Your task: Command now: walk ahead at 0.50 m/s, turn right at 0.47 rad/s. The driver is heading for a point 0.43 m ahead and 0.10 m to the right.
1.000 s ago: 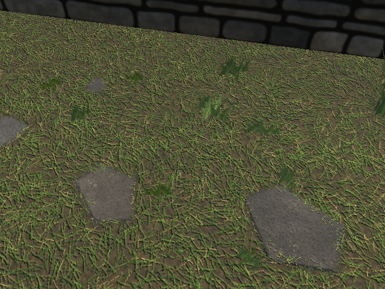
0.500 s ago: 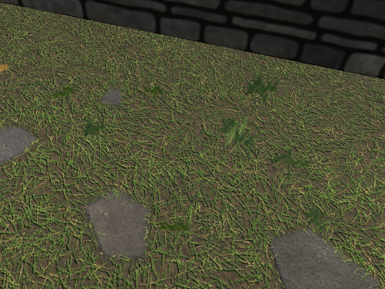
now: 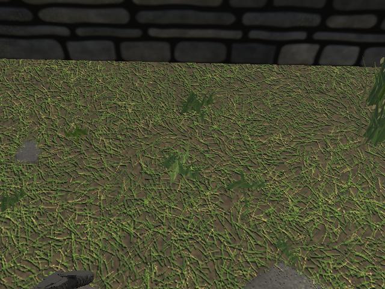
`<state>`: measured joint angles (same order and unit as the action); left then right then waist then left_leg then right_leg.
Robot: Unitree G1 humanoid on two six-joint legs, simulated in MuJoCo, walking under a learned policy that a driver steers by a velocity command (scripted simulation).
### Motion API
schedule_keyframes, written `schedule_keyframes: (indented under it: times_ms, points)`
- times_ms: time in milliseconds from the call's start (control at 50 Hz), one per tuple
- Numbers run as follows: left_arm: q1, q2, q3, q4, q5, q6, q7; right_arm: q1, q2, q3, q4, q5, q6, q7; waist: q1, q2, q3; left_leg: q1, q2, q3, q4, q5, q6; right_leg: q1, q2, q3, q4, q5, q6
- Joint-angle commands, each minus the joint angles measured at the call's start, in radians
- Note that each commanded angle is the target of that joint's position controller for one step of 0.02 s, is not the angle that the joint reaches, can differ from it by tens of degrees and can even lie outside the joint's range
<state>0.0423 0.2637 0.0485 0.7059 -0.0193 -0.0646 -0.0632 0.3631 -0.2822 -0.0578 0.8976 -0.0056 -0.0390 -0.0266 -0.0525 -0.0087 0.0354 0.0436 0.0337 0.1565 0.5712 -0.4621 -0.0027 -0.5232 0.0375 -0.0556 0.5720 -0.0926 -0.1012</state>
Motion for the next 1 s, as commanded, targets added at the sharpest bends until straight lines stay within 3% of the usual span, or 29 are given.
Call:
schedule_keyframes:
  times_ms: [20, 40, 60, 80, 100, 120, 160, 200, 260, 340, 380, 420, 440, 460, 480, 500, 520, 540, 580, 620, 680, 740, 780, 800, 820, 840, 860, 880, 1000]
  points:
    - [0.378, 0.261, 0.087, 0.004, -0.006, 0.003, 0.026, 0.039, -0.080, 0.009, -0.119, -0.011, -0.072, 0.019, 0.155, -0.159, -0.452, -0.754, -0.097, -0.221, 0.821, -0.110, -0.011, 0.998, -0.381, 0.895, -0.220, -0.158, -0.338]
    - [0.349, 0.210, 0.071, 0.005, 0.002, 0.001, 0.030, -0.074, -0.147, -0.012, -0.153, 0.033, -0.099, 0.034, 0.179, -0.111, -0.323, -0.849, -0.028, -0.279, 0.843, -0.044, 0.010, 0.914, -0.341, 0.747, -0.253, -0.165, -0.274]
    - [0.287, 0.185, 0.064, -0.005, 0.002, -0.002, 0.033, -0.130, -0.144, -0.007, -0.175, 0.041, -0.113, 0.035, 0.150, -0.042, -0.206, -0.844, 0.016, -0.261, 0.768, 0.044, 0.024, 0.751, -0.300, 0.613, -0.269, -0.108, -0.237]
    - [0.223, 0.162, 0.056, -0.019, 0.004, -0.002, 0.034, -0.148, -0.137, -0.010, -0.174, 0.020, -0.115, 0.028, 0.105, 0.022, -0.124, -0.795, 0.049, -0.250, 0.671, 0.092, 0.017, 0.588, -0.260, 0.521, -0.291, -0.017, -0.212]
    - [0.180, 0.138, 0.047, -0.035, 0.013, -0.004, 0.037, -0.137, -0.145, -0.020, -0.173, 0.004, -0.105, 0.022, 0.066, 0.008, -0.088, -0.720, 0.074, -0.249, 0.610, 0.124, 0.007, 0.470, -0.229, 0.459, -0.317, 0.067, -0.202]
    - [0.159, 0.131, 0.045, -0.048, 0.018, -0.003, 0.039, -0.121, -0.138, -0.021, -0.175, -0.003, -0.091, 0.021, 0.040, -0.014, -0.077, -0.669, 0.081, -0.249, 0.576, 0.137, -0.006, 0.395, -0.208, 0.438, -0.341, 0.098, -0.204]
    - [0.158, 0.146, 0.051, -0.050, 0.012, -0.006, 0.048, -0.107, -0.109, -0.018, -0.182, -0.011, -0.069, 0.018, 0.022, -0.034, -0.065, -0.633, 0.081, -0.226, 0.492, 0.166, -0.041, 0.298, -0.187, 0.380, -0.364, 0.161, -0.212]
    - [0.183, 0.176, 0.060, -0.045, 0.009, -0.007, 0.061, -0.175, -0.087, -0.010, -0.210, -0.014, -0.061, 0.014, 0.037, -0.039, -0.040, -0.633, 0.067, -0.208, 0.358, 0.275, -0.068, 0.238, -0.157, 0.328, -0.372, 0.177, -0.196]
    - [0.232, 0.188, 0.066, -0.033, -0.001, 0.004, 0.073, -0.302, -0.056, 0.003, -0.243, -0.010, -0.068, 0.020, 0.092, -0.053, -0.032, -0.555, 0.016, -0.200, 0.101, 0.499, -0.074, 0.199, -0.101, 0.282, -0.346, 0.084, -0.137]
    - [0.300, 0.184, 0.067, -0.012, -0.011, 0.018, 0.079, -0.381, -0.091, -0.006, -0.274, 0.013, -0.080, 0.037, 0.121, -0.075, -0.041, -0.506, -0.019, -0.236, -0.042, 0.536, -0.065, 0.280, -0.138, 0.381, -0.276, -0.033, -0.111]
    - [0.303, 0.180, 0.067, -0.013, -0.007, 0.023, 0.082, -0.368, -0.121, -0.019, -0.276, 0.016, -0.088, 0.043, 0.101, -0.094, -0.045, -0.481, -0.020, -0.254, -0.075, 0.457, -0.040, 0.341, -0.166, 0.450, -0.210, -0.054, -0.095]
    - [0.281, 0.153, 0.061, -0.019, 0.002, 0.032, 0.085, -0.262, -0.142, -0.034, -0.246, -0.002, -0.098, 0.042, 0.043, -0.112, -0.072, -0.363, -0.026, -0.216, -0.142, 0.457, 0.007, 0.373, -0.130, 0.438, -0.076, 0.088, -0.049]
    - [0.288, 0.106, 0.044, -0.029, 0.010, 0.031, 0.085, -0.179, -0.174, -0.043, -0.240, -0.025, -0.105, 0.037, 0.007, -0.077, -0.166, -0.191, 0.055, -0.264, -0.128, 0.558, 0.056, 0.339, -0.072, 0.383, 0.099, 0.109, -0.006]
    - [0.398, 0.048, 0.024, -0.040, 0.025, 0.026, 0.087, -0.086, -0.244, -0.056, -0.240, -0.047, -0.103, 0.034, 0.026, 0.130, -0.319, 0.126, 0.271, -0.496, -0.056, 0.819, 0.170, 0.130, 0.033, 0.289, 0.399, -0.243, 0.059]
    - [0.496, 0.072, 0.020, -0.042, 0.000, 0.021, 0.087, -0.021, -0.254, -0.067, -0.196, -0.022, -0.081, 0.044, 0.042, 0.392, -0.409, 0.267, 0.423, -0.858, -0.145, 0.722, 0.317, -0.105, 0.088, 0.221, 0.658, -0.587, 0.109]
    - [0.458, 0.161, 0.041, -0.018, -0.008, 0.027, 0.090, -0.056, -0.168, -0.044, -0.221, 0.000, -0.073, 0.048, 0.019, 0.221, -0.323, 0.186, 0.385, -0.822, -0.177, 0.604, 0.287, -0.163, 0.033, 0.272, 0.754, -0.544, 0.125]
    - [0.349, 0.185, 0.048, -0.034, -0.004, 0.039, 0.093, -0.111, -0.120, -0.027, -0.232, -0.004, -0.063, 0.046, 0.004, 0.127, -0.228, 0.077, 0.339, -0.662, -0.173, 0.628, 0.248, -0.175, 0.008, 0.241, 0.774, -0.479, 0.136]
    - [0.289, 0.175, 0.048, -0.044, 0.006, 0.052, 0.096, -0.166, -0.088, -0.010, -0.233, -0.012, -0.057, 0.049, 0.017, 0.070, -0.157, -0.044, 0.287, -0.542, -0.182, 0.736, 0.233, -0.149, -0.018, 0.219, 0.728, -0.444, 0.145]
    - [0.280, 0.121, 0.040, -0.054, 0.013, 0.070, 0.095, -0.226, -0.062, 0.003, -0.213, -0.021, -0.054, 0.052, 0.071, 0.104, -0.109, -0.212, 0.213, -0.405, -0.216, 0.831, 0.207, -0.021, -0.075, 0.192, 0.560, -0.395, 0.147]
    - [0.296, 0.072, 0.026, -0.047, 0.014, 0.076, 0.096, -0.255, -0.078, -0.002, -0.194, -0.023, -0.051, 0.051, 0.091, 0.145, -0.119, -0.272, 0.174, -0.317, -0.239, 0.936, 0.217, 0.084, -0.067, 0.136, 0.389, -0.348, 0.164]
    - [0.266, 0.061, 0.016, -0.046, 0.021, 0.078, 0.094, -0.260, -0.116, -0.012, -0.169, -0.007, -0.038, 0.043, 0.080, 0.147, -0.182, -0.263, 0.180, -0.278, -0.237, 0.966, 0.228, 0.210, -0.068, 0.109, 0.189, -0.203, 0.166]
    - [0.227, 0.082, 0.022, -0.048, 0.021, 0.090, 0.090, -0.256, -0.120, -0.008, -0.146, 0.005, -0.021, 0.042, 0.073, 0.130, -0.170, -0.277, 0.180, -0.280, -0.236, 0.733, 0.213, 0.300, -0.059, 0.092, 0.038, -0.097, 0.145]
    - [0.204, 0.085, 0.024, -0.052, 0.034, 0.093, 0.088, -0.252, -0.096, 0.005, -0.130, 0.013, -0.014, 0.044, 0.085, 0.112, -0.128, -0.331, 0.139, -0.276, -0.226, 0.456, 0.157, 0.393, -0.054, 0.088, -0.121, 0.006, 0.109]
    - [0.182, 0.109, 0.027, -0.069, 0.045, 0.093, 0.091, -0.222, -0.067, 0.016, -0.117, 0.004, -0.015, 0.046, 0.076, 0.074, -0.115, -0.371, 0.108, -0.270, -0.210, 0.313, 0.101, 0.445, -0.110, 0.155, -0.161, 0.096, 0.083]
    - [0.167, 0.159, 0.033, -0.090, 0.046, 0.093, 0.098, -0.183, -0.049, 0.024, -0.112, -0.020, -0.017, 0.049, 0.037, -0.024, -0.119, -0.411, 0.041, -0.220, -0.147, 0.167, 0.050, 0.483, -0.201, 0.242, -0.152, 0.226, 0.043]
    - [0.121, 0.158, 0.031, -0.078, 0.039, 0.096, 0.099, -0.104, -0.016, 0.031, -0.099, -0.018, -0.014, 0.048, -0.026, -0.152, -0.130, -0.350, -0.008, -0.161, -0.160, 0.114, 0.017, 0.396, -0.217, 0.252, -0.146, 0.062, -0.007]
    - [0.093, 0.102, 0.023, -0.087, 0.034, 0.093, 0.089, -0.159, -0.048, 0.029, -0.094, -0.021, -0.006, 0.042, 0.015, -0.124, -0.087, -0.302, -0.011, -0.150, -0.152, 0.171, -0.005, 0.314, -0.161, 0.226, -0.160, -0.097, 0.011]
    - [0.096, 0.084, 0.018, -0.082, 0.041, 0.088, 0.083, -0.195, -0.073, 0.021, -0.095, -0.017, 0.000, 0.038, 0.034, -0.098, -0.049, -0.313, -0.011, -0.151, -0.145, 0.201, -0.005, 0.292, -0.130, 0.207, -0.156, -0.112, 0.038]
    - [0.128, 0.090, 0.018, -0.062, 0.032, 0.066, 0.085, -0.189, -0.074, 0.020, -0.062, -0.007, 0.008, 0.028, 0.042, -0.038, -0.079, -0.283, 0.011, -0.166, -0.121, 0.350, 0.003, 0.351, -0.107, 0.175, -0.078, 0.150, 0.058]
